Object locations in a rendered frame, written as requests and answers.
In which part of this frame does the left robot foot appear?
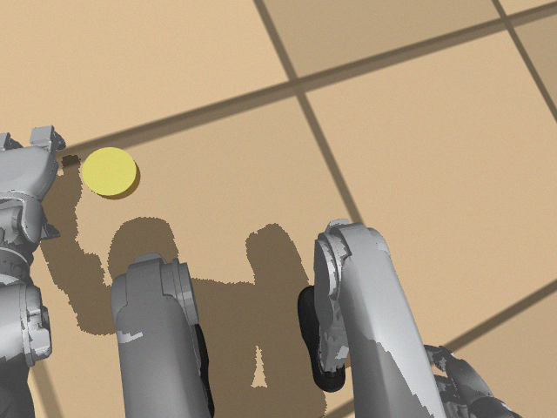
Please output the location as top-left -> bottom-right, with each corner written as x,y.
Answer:
194,324 -> 215,418

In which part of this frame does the right robot arm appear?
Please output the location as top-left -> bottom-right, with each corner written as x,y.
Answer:
467,397 -> 522,418

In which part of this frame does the tin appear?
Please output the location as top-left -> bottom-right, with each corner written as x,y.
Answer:
82,147 -> 140,200

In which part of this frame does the right robot foot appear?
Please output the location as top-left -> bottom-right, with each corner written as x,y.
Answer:
298,286 -> 346,393

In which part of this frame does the left robot arm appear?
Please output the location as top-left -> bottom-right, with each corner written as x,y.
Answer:
0,192 -> 52,418

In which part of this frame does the left robot hand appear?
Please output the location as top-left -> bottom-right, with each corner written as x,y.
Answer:
0,125 -> 66,240

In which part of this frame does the right robot hand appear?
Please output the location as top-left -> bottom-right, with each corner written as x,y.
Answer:
424,345 -> 494,418

